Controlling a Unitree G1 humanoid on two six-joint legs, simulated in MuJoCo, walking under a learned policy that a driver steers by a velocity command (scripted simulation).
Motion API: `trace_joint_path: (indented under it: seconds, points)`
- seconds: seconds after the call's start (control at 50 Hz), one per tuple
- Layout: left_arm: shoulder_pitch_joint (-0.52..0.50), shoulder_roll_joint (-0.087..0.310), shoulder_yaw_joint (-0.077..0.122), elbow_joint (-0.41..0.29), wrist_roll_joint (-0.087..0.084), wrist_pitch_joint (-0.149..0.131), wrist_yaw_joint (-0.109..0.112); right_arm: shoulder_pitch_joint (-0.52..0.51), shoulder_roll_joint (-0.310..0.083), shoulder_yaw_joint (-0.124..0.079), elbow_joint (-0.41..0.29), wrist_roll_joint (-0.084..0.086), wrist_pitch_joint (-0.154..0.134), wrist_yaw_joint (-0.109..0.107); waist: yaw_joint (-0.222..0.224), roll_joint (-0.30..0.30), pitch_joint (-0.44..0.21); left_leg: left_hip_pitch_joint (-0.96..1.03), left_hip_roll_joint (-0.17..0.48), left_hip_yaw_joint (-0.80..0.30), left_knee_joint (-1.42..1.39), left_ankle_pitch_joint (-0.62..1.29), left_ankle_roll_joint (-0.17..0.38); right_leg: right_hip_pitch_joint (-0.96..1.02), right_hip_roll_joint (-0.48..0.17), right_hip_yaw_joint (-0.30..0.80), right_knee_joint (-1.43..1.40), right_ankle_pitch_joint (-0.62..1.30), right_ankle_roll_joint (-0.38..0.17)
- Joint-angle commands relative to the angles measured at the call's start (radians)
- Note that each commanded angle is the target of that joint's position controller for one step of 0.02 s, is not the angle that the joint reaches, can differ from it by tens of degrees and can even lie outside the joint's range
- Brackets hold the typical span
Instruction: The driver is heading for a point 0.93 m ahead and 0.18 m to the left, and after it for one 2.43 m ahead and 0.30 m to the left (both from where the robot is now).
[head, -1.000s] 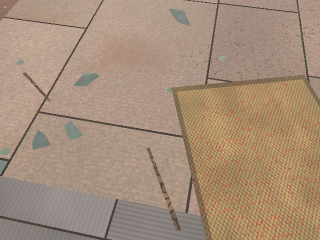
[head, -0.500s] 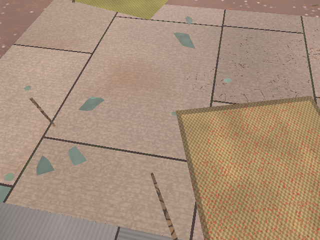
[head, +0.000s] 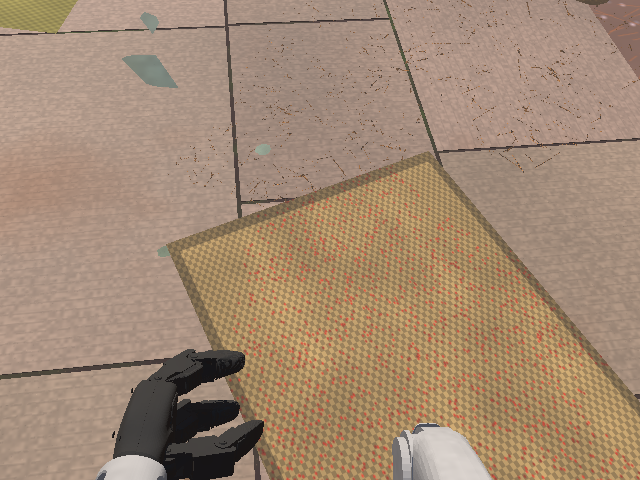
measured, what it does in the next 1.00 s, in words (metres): climbs, turning left: right foot 0.12 m higher, then left foot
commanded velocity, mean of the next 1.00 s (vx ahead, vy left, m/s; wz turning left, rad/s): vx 0.49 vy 0.00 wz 0.35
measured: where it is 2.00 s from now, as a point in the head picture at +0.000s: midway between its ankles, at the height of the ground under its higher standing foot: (215, 197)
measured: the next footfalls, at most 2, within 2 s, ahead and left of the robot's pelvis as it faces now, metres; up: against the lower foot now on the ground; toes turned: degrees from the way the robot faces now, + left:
right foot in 0.10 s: +0.23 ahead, -0.11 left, +0.12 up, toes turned -7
left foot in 0.66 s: +0.54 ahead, +0.09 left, +0.12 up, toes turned +11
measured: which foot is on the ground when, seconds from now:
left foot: down 0.00-0.10, up 0.12-0.64, down 0.66-1.00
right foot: up 0.00-0.08, down 0.10-0.66, up 0.68-1.00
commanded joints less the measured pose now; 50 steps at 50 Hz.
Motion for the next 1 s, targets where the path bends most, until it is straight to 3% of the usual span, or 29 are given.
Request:
trace_joint_path:
  seconds: [0.02, 0.06, 0.08, 0.1, 0.12, 0.14, 0.16, 0.18, 0.2, 0.22, 0.24, 0.3, 0.34, 0.38, 0.42, 0.5, 0.58, 0.64, 0.66, 0.68, 0.7, 0.72, 0.74, 0.76, 0.78, 0.82, 0.88, 0.94, 1.0]
  points:
    - [-0.045, 0.019, -0.008, -0.075, -0.016, -0.015, -0.022, -0.042, -0.157, -0.015, -0.064, 0.03, -0.004, -0.013, 0.066, 0.094, -0.023, -0.234, 0.163, -0.018, -0.184, 0.994, 0.2, 0.531, 0.034, -0.206, -0.386, 0.033, -0.053]
    - [0.153, 0.06, 0.019, 0.003, -0.026, -0.018, -0.012, -0.016, -0.263, -0.045, -0.065, 0.023, 0.002, -0.009, 0.144, 0.206, -0.195, -0.026, 0.219, -0.047, 0.152, 1.673, 0.185, 0.705, 0.124, -0.212, -0.505, -0.033, -0.079]
    - [0.271, 0.094, 0.035, 0.034, -0.031, -0.033, -0.012, -0.026, -0.298, -0.064, -0.068, 0.033, 0.001, 0.007, 0.198, 0.252, -0.269, 0.024, 0.224, -0.074, 0.355, 1.691, 0.157, 0.831, 0.144, -0.155, -0.681, 0.003, -0.097]
    - [0.384, 0.167, 0.067, 0.066, -0.017, -0.049, -0.008, -0.055, -0.29, -0.075, -0.088, 0.041, -0.007, 0.023, 0.26, 0.272, -0.344, -0.118, 0.19, -0.105, 0.64, 1.418, 0.124, 1.054, 0.056, 0.062, -0.806, -0.013, -0.128]
    - [0.731, 0.304, 0.056, 0.251, -0.018, -0.059, -0.023, 0.13, -0.069, -0.003, -0.085, -0.195, -0.02, 0.185, 0.202, -0.158, -0.582, -0.768, -0.019, -0.326, 1.045, 0.139, 0.138, 1.707, -0.233, 0.777, -1.034, 0.393, -0.256]
    - [0.897, 0.372, 0.099, 0.284, 0.052, -0.061, -0.038, -0.084, -0.184, -0.082, -0.139, -0.041, -0.022, 0.201, 0.342, -0.12, -0.3, -0.98, -0.202, -0.639, 1.479, 0.271, 0.176, 1.436, -0.28, 1.029, -1.258, 0.3, -0.109]
    - [0.763, 0.365, 0.098, 0.346, 0.032, -0.079, -0.065, -0.15, -0.179, -0.09, -0.173, 0.016, -0.046, 0.17, 0.229, -0.049, -0.071, -1.117, -0.194, -0.662, 1.615, 0.355, 0.188, 1.194, -0.292, 0.804, -1.262, 0.143, -0.015]
    - [0.536, 0.271, 0.079, 0.367, 0.004, -0.107, -0.086, -0.162, -0.117, -0.059, -0.183, -0.002, -0.056, 0.139, 0.123, -0.029, -0.06, -1.06, -0.151, -0.576, 1.742, 0.354, 0.199, 0.989, -0.262, 0.621, -1.242, 0.091, -0.094]
    - [0.392, 0.135, 0.033, 0.368, 0.007, -0.129, -0.088, -0.178, -0.08, -0.038, -0.206, -0.04, -0.047, 0.122, 0.044, 0.047, -0.111, -1.064, -0.116, -0.535, 1.831, 0.336, 0.233, 0.905, -0.253, 0.504, -1.238, 0.04, -0.137]
    - [0.291, 0.027, -0.005, 0.387, 0.031, -0.145, -0.09, -0.168, -0.031, -0.012, -0.192, -0.031, -0.023, 0.114, -0.039, 0.104, -0.105, -1.049, -0.062, -0.527, 1.861, 0.416, 0.263, 0.776, -0.254, 0.435, -1.271, 0.024, -0.091]
    - [0.219, -0.022, -0.03, 0.394, 0.043, -0.157, -0.088, -0.143, 0.001, 0.006, -0.187, -0.027, 0.001, 0.112, -0.099, 0.111, -0.094, -1.041, -0.015, -0.499, 1.821, 0.446, 0.27, 0.675, -0.246, 0.36, -1.303, 0.045, -0.06]
    - [0.143, 0.041, -0.017, 0.391, 0.029, -0.206, -0.049, -0.227, -0.021, -0.004, -0.221, -0.002, 0.004, 0.124, -0.125, 0.024, -0.063, -0.893, 0.05, -0.365, 1.506, 0.429, 0.219, 0.555, -0.126, 0.033, -1.423, 0.185, 0.049]
    - [0.245, 0.118, -0.009, 0.407, 0.036, -0.225, -0.019, -0.365, -0.142, -0.043, -0.255, -0.014, -0.028, 0.14, -0.045, -0.055, -0.084, -0.839, 0.035, -0.307, 1.325, 0.449, 0.143, 0.625, -0.067, -0.079, -1.423, 0.34, 0.091]
    - [0.44, 0.198, 0.006, 0.447, 0.056, -0.223, -0.004, -0.49, -0.159, -0.054, -0.277, -0.002, -0.045, 0.136, 0.057, -0.095, -0.089, -0.97, -0.009, -0.295, 1.161, 0.438, 0.091, 0.925, -0.099, -0.078, -1.404, 0.588, 0.107]
    - [0.548, 0.236, 0.013, 0.476, 0.071, -0.209, -0.014, -0.531, -0.126, -0.053, -0.284, 0.013, -0.041, 0.122, 0.078, -0.088, -0.06, -1.077, -0.024, -0.335, 0.966, 0.432, 0.076, 1.182, -0.172, -0.055, -1.409, 0.813, 0.087]
    - [0.566, 0.224, 0.014, 0.5, 0.046, -0.2, -0.052, -0.628, -0.078, -0.044, -0.299, -0.004, 0.005, 0.109, 0.056, -0.067, -0.005, -1.036, -0.034, -0.272, 0.68, 0.403, 0.085, 1.32, -0.223, -0.099, -1.459, 0.993, 0.048]
    - [0.584, 0.282, 0.035, 0.5, 0.036, -0.193, -0.038, -0.631, -0.129, -0.054, -0.286, 0.003, 0.015, 0.114, 0.02, -0.082, 0.001, -0.825, -0.095, -0.148, 0.534, 0.266, 0.089, 1.339, -0.218, -0.184, -1.398, 1.27, 0.117]
    - [0.545, 0.371, 0.069, 0.461, 0.039, -0.17, -0.009, -0.459, -0.201, -0.082, -0.231, 0.005, -0.013, 0.08, -0.047, -0.115, 0.003, -0.582, -0.173, -0.105, 0.486, 0.166, 0.104, 1.273, -0.254, -0.207, -1.177, 1.546, 0.183]
    - [0.474, 0.4, 0.077, 0.437, 0.044, -0.165, -0.009, -0.32, -0.235, -0.095, -0.184, 0.017, -0.032, 0.063, -0.11, -0.1, -0.031, -0.369, -0.202, -0.103, 0.4, 0.295, 0.146, 1.163, -0.23, -0.215, -1.02, 1.614, 0.217]
    - [0.481, 0.34, 0.056, 0.443, 0.078, -0.17, -0.023, -0.061, -0.25, -0.112, -0.086, -0.002, -0.034, 0.033, -0.183, 0.0, -0.188, 0.09, -0.156, -0.227, 0.502, 0.416, 0.227, 0.863, -0.207, -0.146, -0.679, 1.259, 0.248]
    - [0.606, 0.16, 0.004, 0.45, 0.103, -0.172, -0.067, 0.089, -0.257, -0.106, 0.002, -0.025, -0.023, 0.03, -0.129, 0.245, -0.395, 0.601, 0.054, -0.573, 0.593, 0.872, 0.486, 0.445, 0.003, -0.102, -0.178, -0.107, 0.324]
    - [0.414, 0.164, -0.003, 0.342, 0.027, -0.184, -0.097, 0.296, -0.264, -0.112, 0.026, -0.032, -0.026, 0.033, -0.272, 0.147, -0.455, 0.713, 0.198, -0.869, 0.371, 0.662, 0.503, 0.208, 0.087, 0.128, -0.066, -0.198, 0.293]
    - [0.096, 0.225, 0.04, 0.174, -0.165, -0.239, -0.021, -0.097, -0.291, -0.119, -0.078, 0.069, -0.007, 0.032, -0.116, 0.219, -0.101, 0.26, 0.172, -0.924, 0.188, 0.551, 0.472, 0.16, 0.08, 0.166, -0.082, -0.094, 0.205]
    - [0.09, 0.231, 0.027, 0.151, -0.131, -0.26, 0.003, -0.246, -0.23, -0.094, -0.138, 0.08, -0.005, 0.027, -0.029, 0.078, -0.047, 0.06, 0.165, -0.862, 0.125, 0.435, 0.414, 0.214, 0.027, 0.176, -0.172, -0.007, 0.143]
    - [0.153, 0.233, 0.031, 0.167, -0.092, -0.261, 0.016, -0.327, -0.2, -0.079, -0.183, 0.065, -0.005, 0.026, 0.044, -0.03, -0.042, -0.117, 0.16, -0.828, 0.084, 0.391, 0.388, 0.313, 0.006, 0.158, -0.224, 0.039, 0.119]
    - [0.284, 0.254, 0.046, 0.172, -0.055, -0.234, 0.016, -0.454, -0.203, -0.07, -0.256, 0.044, 0.004, 0.02, 0.158, -0.028, -0.004, -0.426, 0.088, -0.713, 0.011, 0.284, 0.351, 0.506, -0.049, 0.16, -0.422, 0.071, 0.116]
    - [0.184, 0.198, 0.024, 0.136, -0.021, -0.211, 0.018, -0.382, -0.254, -0.083, -0.269, 0.049, 0.011, -0.01, 0.11, -0.032, -0.008, -0.7, -0.056, -0.475, 0.019, 0.363, 0.264, 0.816, -0.021, 0.045, -0.877, 0.331, 0.15]
    - [0.121, 0.232, 0.037, 0.107, -0.066, -0.181, 0.031, -0.211, -0.268, -0.095, -0.234, 0.068, 0.024, -0.024, 0.046, 0.077, -0.067, -0.57, -0.054, -0.538, 0.075, 0.144, 0.222, 0.911, 0.039, 0.082, -1.083, 0.522, 0.199]
    - [0.169, 0.287, 0.073, 0.119, -0.073, -0.176, 0.04, -0.197, -0.218, -0.093, -0.254, 0.063, 0.036, -0.021, 0.078, 0.097, -0.087, -0.423, -0.036, -0.604, 0.254, 0.079, 0.165, 0.949, 0.03, 0.114, -1.152, 0.402, 0.169]
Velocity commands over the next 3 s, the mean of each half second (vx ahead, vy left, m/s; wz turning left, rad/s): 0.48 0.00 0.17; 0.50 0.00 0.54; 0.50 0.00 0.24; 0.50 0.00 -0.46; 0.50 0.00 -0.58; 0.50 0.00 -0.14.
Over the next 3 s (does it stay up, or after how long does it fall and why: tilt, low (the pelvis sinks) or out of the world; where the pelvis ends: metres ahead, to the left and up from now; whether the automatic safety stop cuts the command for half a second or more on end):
stays up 1.63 0.19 0.11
